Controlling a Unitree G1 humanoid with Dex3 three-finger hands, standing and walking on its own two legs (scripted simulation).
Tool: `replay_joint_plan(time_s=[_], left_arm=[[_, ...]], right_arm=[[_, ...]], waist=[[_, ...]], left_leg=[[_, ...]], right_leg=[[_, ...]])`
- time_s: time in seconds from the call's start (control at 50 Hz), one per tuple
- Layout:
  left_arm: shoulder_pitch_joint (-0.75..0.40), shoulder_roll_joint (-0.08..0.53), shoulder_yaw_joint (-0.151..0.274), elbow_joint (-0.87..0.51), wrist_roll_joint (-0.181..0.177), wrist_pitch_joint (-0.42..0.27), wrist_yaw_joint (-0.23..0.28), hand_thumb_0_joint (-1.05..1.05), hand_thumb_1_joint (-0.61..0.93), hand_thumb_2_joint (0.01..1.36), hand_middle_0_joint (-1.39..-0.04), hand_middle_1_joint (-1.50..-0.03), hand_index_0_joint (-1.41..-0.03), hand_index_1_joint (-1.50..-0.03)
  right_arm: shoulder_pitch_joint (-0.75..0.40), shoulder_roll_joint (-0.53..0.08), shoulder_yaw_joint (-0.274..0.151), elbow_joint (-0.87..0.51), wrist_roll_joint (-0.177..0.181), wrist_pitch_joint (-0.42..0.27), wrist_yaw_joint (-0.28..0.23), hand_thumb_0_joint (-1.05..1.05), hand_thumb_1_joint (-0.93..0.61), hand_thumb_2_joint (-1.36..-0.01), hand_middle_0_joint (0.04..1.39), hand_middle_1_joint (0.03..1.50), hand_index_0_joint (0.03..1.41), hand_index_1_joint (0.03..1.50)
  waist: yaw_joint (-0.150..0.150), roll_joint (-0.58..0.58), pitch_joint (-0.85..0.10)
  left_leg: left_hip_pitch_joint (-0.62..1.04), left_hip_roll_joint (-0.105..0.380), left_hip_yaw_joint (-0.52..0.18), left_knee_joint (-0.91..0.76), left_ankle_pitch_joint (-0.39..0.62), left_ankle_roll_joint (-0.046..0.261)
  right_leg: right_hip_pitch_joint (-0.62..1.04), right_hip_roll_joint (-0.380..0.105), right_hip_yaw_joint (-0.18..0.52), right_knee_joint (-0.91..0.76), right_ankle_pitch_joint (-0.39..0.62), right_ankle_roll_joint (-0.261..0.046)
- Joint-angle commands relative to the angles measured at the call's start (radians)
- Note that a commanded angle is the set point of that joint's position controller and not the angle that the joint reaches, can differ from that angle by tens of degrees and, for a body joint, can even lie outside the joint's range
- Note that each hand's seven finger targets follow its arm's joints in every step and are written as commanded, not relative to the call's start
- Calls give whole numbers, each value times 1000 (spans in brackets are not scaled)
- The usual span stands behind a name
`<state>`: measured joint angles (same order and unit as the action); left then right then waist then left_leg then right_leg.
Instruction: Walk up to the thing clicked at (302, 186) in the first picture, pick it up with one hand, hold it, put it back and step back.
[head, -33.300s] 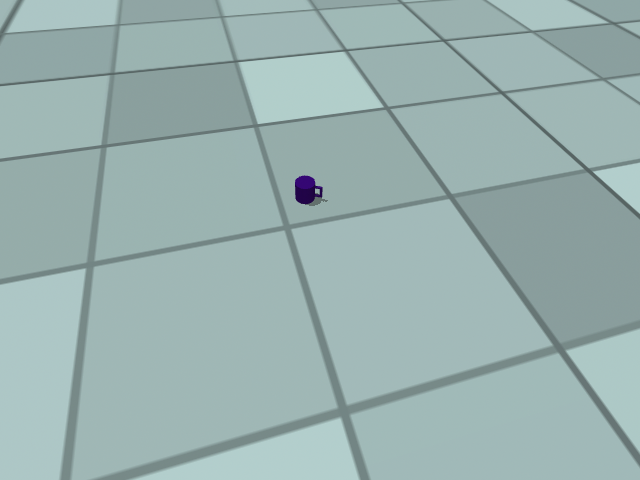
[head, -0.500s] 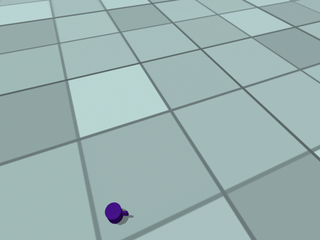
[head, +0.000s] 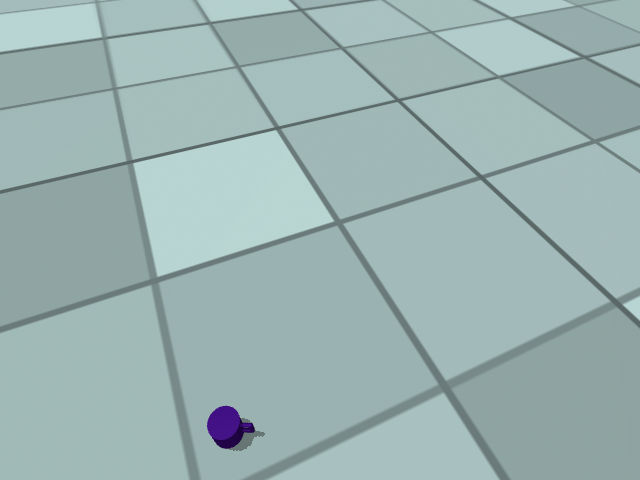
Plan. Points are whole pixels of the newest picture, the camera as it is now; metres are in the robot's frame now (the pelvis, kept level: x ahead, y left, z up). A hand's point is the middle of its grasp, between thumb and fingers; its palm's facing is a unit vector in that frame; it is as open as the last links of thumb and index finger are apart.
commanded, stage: stand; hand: left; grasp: from above
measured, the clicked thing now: (232, 427) +0.40 +0.23 -0.74
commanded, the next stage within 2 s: step back in 0.20 s
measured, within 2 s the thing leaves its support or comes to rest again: neither
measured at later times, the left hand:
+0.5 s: hand out of the picture +0.08 +0.31 -0.18, palm faces -0.02 -0.93 -0.37, open 7.4 cm
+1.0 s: hand out of the picture -0.04 +0.33 -0.17, palm faces -0.08 -0.91 -0.41, open 7.4 cm
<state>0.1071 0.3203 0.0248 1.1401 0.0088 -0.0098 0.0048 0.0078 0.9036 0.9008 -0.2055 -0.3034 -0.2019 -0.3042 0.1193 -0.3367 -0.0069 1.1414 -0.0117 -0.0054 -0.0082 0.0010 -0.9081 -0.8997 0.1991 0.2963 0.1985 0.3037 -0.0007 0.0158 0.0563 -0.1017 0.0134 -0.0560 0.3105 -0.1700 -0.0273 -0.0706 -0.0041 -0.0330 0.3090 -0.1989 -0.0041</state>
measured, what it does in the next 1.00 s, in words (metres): walks backwards: left foot, then right foot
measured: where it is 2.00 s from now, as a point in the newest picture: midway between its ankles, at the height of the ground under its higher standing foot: outside the picture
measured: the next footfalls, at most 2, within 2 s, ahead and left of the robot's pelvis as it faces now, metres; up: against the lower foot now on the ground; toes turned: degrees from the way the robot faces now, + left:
left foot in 0.50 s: -0.03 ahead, +0.15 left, +0.00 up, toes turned -2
right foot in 0.94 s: -0.10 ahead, -0.04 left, +0.00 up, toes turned -1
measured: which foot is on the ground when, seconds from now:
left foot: down 0.00-0.30, up 0.32-0.48, down 0.50-1.00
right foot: down 0.00-0.52, up 0.54-0.92, down 0.94-1.00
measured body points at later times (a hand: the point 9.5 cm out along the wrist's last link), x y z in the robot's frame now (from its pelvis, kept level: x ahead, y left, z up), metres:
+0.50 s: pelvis -0.05 +0.05 -0.02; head +0.02 +0.06 +0.42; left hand +0.08 +0.35 -0.15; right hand +0.02 -0.29 -0.14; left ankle -0.07 +0.15 -0.75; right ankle -0.02 -0.11 -0.75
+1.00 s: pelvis -0.15 +0.06 -0.03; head -0.09 +0.05 +0.42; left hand -0.03 +0.37 -0.14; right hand -0.05 -0.25 -0.16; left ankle -0.07 +0.15 -0.75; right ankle -0.14 -0.04 -0.75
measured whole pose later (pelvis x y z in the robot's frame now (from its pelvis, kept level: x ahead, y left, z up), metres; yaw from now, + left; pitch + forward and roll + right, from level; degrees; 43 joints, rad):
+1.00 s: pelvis -0.15 +0.06 -0.03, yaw -4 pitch -4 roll -1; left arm 0.15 0.35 0.07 0.90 0.03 0.04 0.00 0.01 0.90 0.90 -0.21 -0.30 -0.20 -0.30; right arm 0.09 -0.37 -0.05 0.87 0.00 0.05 -0.01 0.00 -0.90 -0.90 0.20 0.30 0.20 0.30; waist -0.02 0.06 0.20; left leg -0.34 0.00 0.04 0.67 -0.26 0.05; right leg -0.24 0.07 0.03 0.64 -0.33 -0.03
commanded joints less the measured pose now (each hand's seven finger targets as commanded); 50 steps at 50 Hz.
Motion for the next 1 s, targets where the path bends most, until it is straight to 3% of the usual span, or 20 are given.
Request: replay_joint_plan(time_s=[0.0, 0.16, 0.18, 0.22, 0.3, 0.32, 0.4, 0.44, 0.46, 0.48, 0.5, 0.52, 0.54, 0.6, 0.64, 0.8, 0.86, 0.92, 0.96, 0.98], left_arm=[[-41, 213, 38, -63, 1, -24, 14, 0, 900, 900, -200, -300, -200, -300], [-31, 216, 33, -56, 2, -20, 11, 0, 900, 900, -200, -300, -200, -300], [-27, 293, 83, -76, -18, -11, 14, 0, 900, 900, -200, -300, -200, -300], [-5, 293, 91, -103, -21, -4, 20, 0, 900, 900, -200, -300, -200, -300], [-92, 311, 105, -209, 5, 3, 22, 0, 900, 900, -200, -300, -200, -300], [-107, 311, 108, -232, 16, 6, 22, 0, 900, 900, -200, -300, -200, -300], [-142, 290, 100, -283, 20, 16, 23, 0, 900, 900, -200, -300, -200, -300], [-120, 285, 91, -301, 8, 30, 23, 0, 900, 900, -200, -300, -200, -300], [-104, 261, 85, -309, -4, 42, 19, 0, 900, 900, -200, -300, -200, -300], [-91, 217, 81, -323, -18, 49, 21, 0, 900, 900, -200, -300, -200, -300], [-84, 190, 76, -322, -15, 60, 31, 0, 900, 900, -200, -300, -200, -300], [-54, 208, 78, -316, -6, 67, 39, 0, 900, 900, -200, -300, -200, -300], [-50, 209, 75, -307, -5, 64, 45, 0, 900, 900, -200, -300, -200, -300], [-12, 236, 84, -296, -16, 68, 42, 0, 900, 900, -200, -300, -200, -300], [21, 243, 89, -298, -7, 68, 38, 0, 900, 900, -200, -300, -200, -300], [9, 230, 94, -331, 6, 48, 30, 0, 900, 900, -200, -300, -200, -300], [59, 230, 98, -313, 15, 40, 20, 0, 900, 900, -200, -300, -200, -300], [141, 225, 107, -286, 22, 29, 11, 0, 900, 900, -200, -300, -200, -300], [129, 297, 123, -313, 29, 21, 8, 0, 900, 900, -200, -300, -200, -300], [55, 371, 134, -344, 25, 22, 7, 0, 900, 900, -200, -300, -200, -300]], right_arm=[[-37, -197, -33, -61, 0, -28, -12, 0, -900, -900, 200, 300, 200, 300], [-31, -200, -31, -55, -1, -23, -10, 0, -900, -900, 200, 300, 200, 300], [-72, -247, -51, -96, 4, -3, -2, 0, -900, -900, 200, 300, 200, 300], [-43, -218, -54, -122, 16, 6, -3, 0, -900, -900, 200, 300, 200, 300], [35, -218, -80, -167, 11, 38, 4, 0, -900, -900, 200, 300, 200, 300], [63, -227, -87, -176, 7, 47, 8, 0, -900, -900, 200, 300, 200, 300], [89, -219, -93, -214, 14, 44, 12, 0, -900, -900, 200, 300, 200, 300], [111, -202, -93, -221, 0, 31, 7, 0, -900, -900, 200, 300, 200, 300], [101, -224, -101, -227, -12, 22, 3, 0, -900, -900, 200, 300, 200, 300], [87, -291, -118, -241, -29, 17, -1, 0, -900, -900, 200, 300, 200, 300], [94, -331, -128, -252, -33, 14, -4, 0, -900, -900, 200, 300, 200, 300], [100, -348, -130, -254, -23, 13, -8, 0, -900, -900, 200, 300, 200, 300], [77, -363, -133, -273, -18, 12, -10, 0, -900, -900, 200, 300, 200, 300], [-16, -285, -114, -306, -21, 10, -28, 0, -900, -900, 200, 300, 200, 300], [6, -256, -110, -316, -14, 9, -34, 0, -900, -900, 200, 300, 200, 300], [79, -270, -121, -331, -9, 16, -39, 0, -900, -900, 200, 300, 200, 300], [22, -285, -119, -351, -6, 16, -30, 0, -900, -900, 200, 300, 200, 300], [-38, -280, -111, -356, 6, 23, -20, 0, -900, -900, 200, 300, 200, 300], [-55, -237, -96, -371, 19, 24, -14, 0, -900, -900, 200, 300, 200, 300], [-50, -219, -100, -362, 17, 32, -19, 0, -900, -900, 200, 300, 200, 300]], waist=[[3, -7, -97], [3, -22, -38], [2, -31, 85], [-4, -60, 14], [-27, -196, -82], [-34, -190, -89], [-38, -192, -100], [-45, -155, -101], [-37, -43, -98], [-23, 128, -102], [-24, 181, -94], [-29, 125, -114], [-43, 178, -135], [14, 135, -143], [14, 106, -151], [-51, 100, -105], [-27, 92, -123], [23, 28, -129], [23, -173, -93], [37, -315, -26]], left_leg=[[10, 106, -58, -20, 219, 44], [-9, 101, -63, -41, 110, 41], [-114, 75, -68, 90, 270, 72], [-111, 29, -16, 212, 273, 67], [-151, -64, -3, 567, -312, 72], [-146, -52, -28, 641, -352, 80], [-194, -27, -7, 488, -260, 80], [-172, -20, 31, 184, -32, 74], [-118, 31, -26, 92, 265, 70], [-36, 164, -223, 93, 575, 102], [43, 237, -326, 91, 708, 143], [24, 279, -309, 133, 759, 201], [3, 303, -369, 112, 706, 205], [57, 175, -163, 162, 651, 135], [130, 174, -159, 165, 611, 122], [144, 240, -198, 177, 534, 215], [31, 260, -221, 165, 359, 249], [-122, 204, -172, 212, 174, 180], [-296, 14, -51, 408, -98, 79], [-290, -121, 19, 654, -395, 37]], right_leg=[[29, -128, 92, -35, 203, -12], [-24, -118, 92, -58, 77, -10], [-83, -120, 112, 18, 283, -22], [-50, -159, 132, 36, 415, -76], [-112, -345, 267, 24, 436, -242], [-168, -369, 268, 40, 416, -261], [-111, -287, 178, 168, 439, -193], [-59, -225, 139, 287, 400, -128], [-100, -151, 93, 380, 308, -82], [-239, 1, 57, 533, 62, -35], [-391, 111, 129, 621, -415, -29], [-371, 103, 199, 725, -471, -29], [-379, 110, 235, 780, -469, -27], [-436, 108, 250, 847, -297, -25], [-436, 104, 224, 860, -265, -11], [-353, 42, 144, 504, -292, 8], [-242, 25, 99, 405, -249, -15], [-81, 12, 115, 188, -26, -59], [-74, -180, 397, 84, 106, -179], [-242, -365, 577, -13, 121, -323]])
